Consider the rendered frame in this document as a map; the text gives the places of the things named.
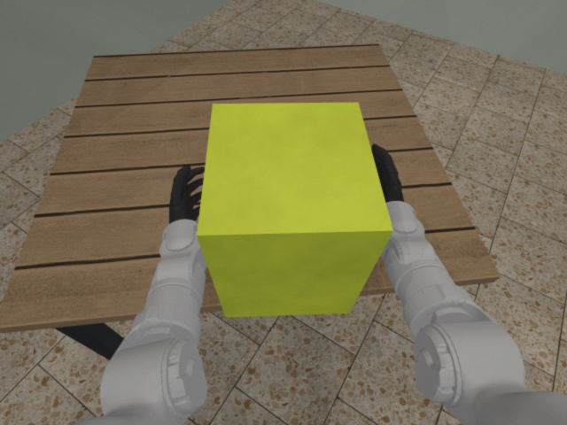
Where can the table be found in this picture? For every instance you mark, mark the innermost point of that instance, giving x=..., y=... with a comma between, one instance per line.
x=93, y=246

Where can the right robot upper arm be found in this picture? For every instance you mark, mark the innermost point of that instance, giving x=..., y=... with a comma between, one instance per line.
x=474, y=370

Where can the left robot hand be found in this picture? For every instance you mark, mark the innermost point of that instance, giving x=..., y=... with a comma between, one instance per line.
x=181, y=203

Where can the right robot hand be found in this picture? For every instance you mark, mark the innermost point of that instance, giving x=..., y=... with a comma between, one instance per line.
x=388, y=174

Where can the carton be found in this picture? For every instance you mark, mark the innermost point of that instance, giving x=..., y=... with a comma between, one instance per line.
x=292, y=217

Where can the left robot forearm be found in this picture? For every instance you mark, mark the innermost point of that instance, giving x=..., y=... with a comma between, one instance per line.
x=176, y=294

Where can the left robot upper arm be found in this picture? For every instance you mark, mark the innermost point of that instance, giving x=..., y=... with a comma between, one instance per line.
x=159, y=383

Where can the right robot forearm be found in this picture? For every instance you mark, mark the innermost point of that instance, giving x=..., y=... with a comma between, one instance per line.
x=424, y=286

